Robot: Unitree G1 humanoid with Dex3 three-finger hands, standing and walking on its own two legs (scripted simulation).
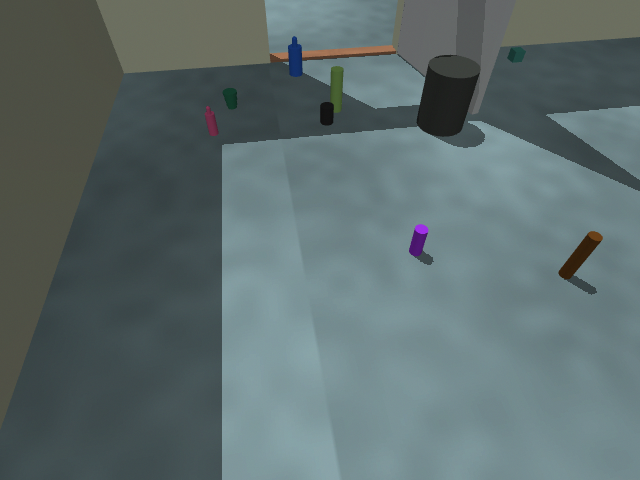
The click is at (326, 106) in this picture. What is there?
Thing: mug
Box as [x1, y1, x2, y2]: [320, 102, 333, 125]
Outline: 323,102 320,105 320,122 322,124 327,125 332,123 333,105 330,102
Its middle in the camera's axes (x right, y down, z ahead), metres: +0.02 -0.72 +2.24
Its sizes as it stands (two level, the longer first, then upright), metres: 0.109 0.075 0.105
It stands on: the floor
